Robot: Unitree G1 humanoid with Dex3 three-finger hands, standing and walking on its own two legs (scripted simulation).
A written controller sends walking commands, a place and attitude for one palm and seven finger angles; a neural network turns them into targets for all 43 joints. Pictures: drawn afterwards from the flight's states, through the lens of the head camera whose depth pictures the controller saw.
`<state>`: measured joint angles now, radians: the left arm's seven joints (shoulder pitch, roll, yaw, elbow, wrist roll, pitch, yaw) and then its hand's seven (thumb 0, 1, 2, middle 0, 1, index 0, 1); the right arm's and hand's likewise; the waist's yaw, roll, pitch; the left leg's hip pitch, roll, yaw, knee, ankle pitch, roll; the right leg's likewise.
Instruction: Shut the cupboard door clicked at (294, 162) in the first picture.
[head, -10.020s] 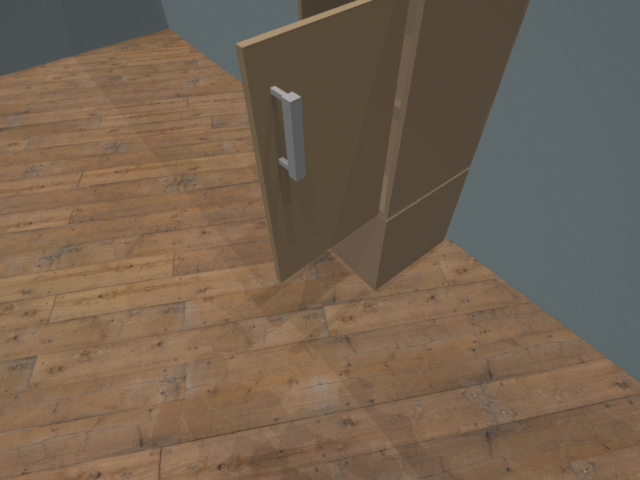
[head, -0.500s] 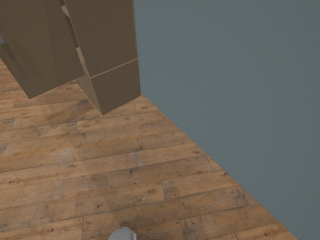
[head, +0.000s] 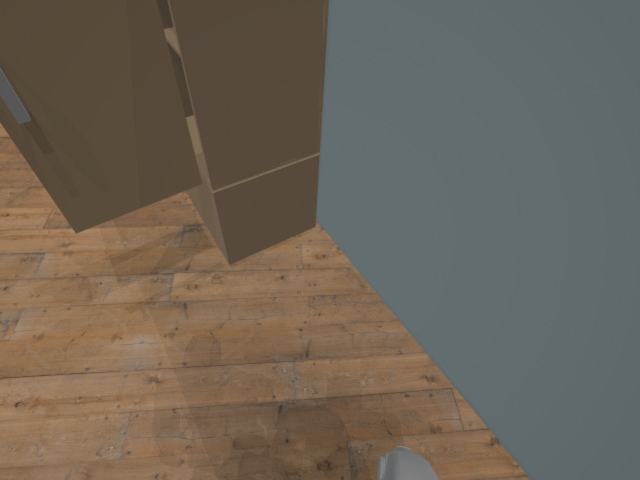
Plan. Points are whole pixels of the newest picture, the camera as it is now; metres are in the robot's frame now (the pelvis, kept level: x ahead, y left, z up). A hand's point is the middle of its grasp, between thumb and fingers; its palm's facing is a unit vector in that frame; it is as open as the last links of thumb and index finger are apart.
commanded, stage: walk to a spot facing it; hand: left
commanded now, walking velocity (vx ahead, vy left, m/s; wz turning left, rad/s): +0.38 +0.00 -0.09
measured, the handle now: out of the picture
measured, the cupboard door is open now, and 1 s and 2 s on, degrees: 93 93 93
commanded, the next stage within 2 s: turn to face it in 0.26 s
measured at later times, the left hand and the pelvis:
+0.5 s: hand (257, 365) +0.31 +0.12 -0.16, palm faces +0.12 -0.97 -0.20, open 6.9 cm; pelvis +0.23 -0.06 +0.00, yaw +6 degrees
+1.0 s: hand (196, 347) +0.34 +0.24 -0.18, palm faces +0.37 -0.91 -0.21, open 7.3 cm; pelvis +0.33 +0.01 +0.00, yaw +20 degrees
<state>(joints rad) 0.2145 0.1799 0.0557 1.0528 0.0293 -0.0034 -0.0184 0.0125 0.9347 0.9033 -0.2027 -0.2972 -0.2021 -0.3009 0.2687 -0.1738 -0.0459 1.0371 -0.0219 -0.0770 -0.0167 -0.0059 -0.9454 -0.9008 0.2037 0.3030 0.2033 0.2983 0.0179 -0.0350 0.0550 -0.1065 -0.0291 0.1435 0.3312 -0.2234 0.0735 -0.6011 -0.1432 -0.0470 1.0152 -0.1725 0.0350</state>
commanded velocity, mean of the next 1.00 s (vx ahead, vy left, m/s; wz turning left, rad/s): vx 0.09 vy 0.00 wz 0.46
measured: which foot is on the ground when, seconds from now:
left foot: down 0.00-0.26, up 0.28-0.68, down 0.70-1.00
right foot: up 0.00-0.22, down 0.24-0.70, up 0.72-1.00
